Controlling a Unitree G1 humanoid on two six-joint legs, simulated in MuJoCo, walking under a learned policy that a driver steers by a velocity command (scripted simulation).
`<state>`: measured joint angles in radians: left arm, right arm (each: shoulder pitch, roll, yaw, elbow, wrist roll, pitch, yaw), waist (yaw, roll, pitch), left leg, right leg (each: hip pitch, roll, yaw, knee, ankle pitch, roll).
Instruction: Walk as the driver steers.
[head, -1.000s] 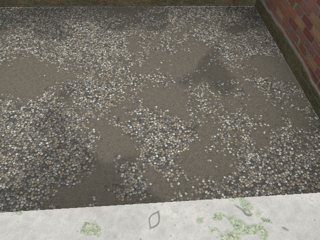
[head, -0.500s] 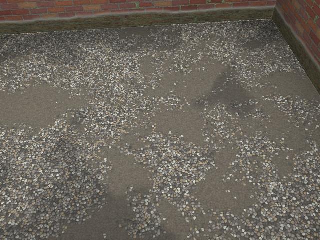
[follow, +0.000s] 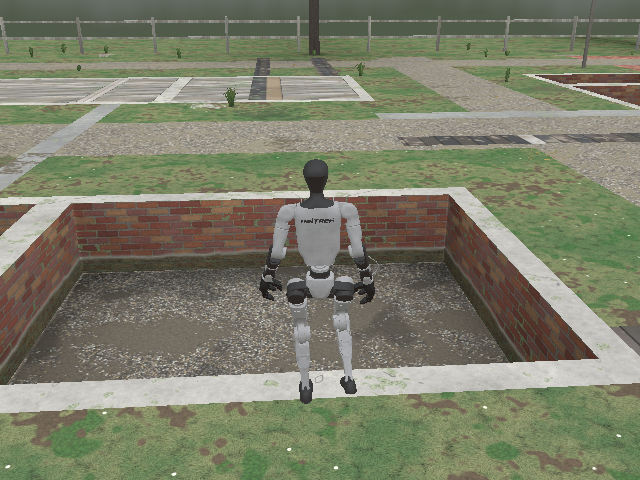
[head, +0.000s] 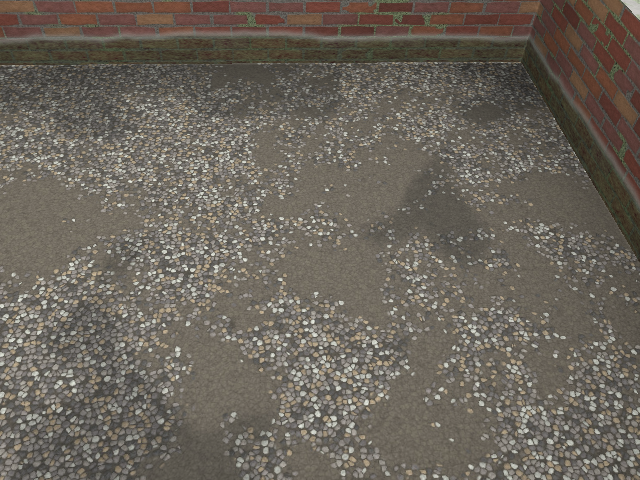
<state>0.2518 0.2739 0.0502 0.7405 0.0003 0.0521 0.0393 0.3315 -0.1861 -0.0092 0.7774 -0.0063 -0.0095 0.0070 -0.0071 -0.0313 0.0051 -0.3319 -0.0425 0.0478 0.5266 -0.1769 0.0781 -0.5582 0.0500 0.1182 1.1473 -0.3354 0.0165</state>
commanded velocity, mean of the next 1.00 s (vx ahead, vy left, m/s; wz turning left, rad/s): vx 0.50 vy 0.00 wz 0.00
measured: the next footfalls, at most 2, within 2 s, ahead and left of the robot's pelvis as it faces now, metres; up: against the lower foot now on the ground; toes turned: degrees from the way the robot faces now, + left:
right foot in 0.24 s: +0.12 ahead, -0.13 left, +0.00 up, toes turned +1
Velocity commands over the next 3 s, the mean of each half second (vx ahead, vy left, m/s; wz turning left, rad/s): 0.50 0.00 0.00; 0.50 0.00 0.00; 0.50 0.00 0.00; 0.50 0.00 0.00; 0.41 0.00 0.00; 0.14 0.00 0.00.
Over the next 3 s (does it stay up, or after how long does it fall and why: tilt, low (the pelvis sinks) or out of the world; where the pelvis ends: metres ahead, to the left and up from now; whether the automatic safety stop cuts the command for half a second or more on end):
stays up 0.10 -0.05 0.01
